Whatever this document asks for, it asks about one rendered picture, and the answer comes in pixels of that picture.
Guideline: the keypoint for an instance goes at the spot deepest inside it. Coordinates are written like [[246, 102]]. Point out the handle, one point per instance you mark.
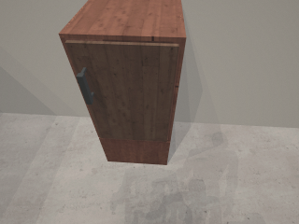
[[82, 81]]

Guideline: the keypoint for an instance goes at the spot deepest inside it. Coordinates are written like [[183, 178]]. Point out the cupboard door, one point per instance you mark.
[[133, 85]]

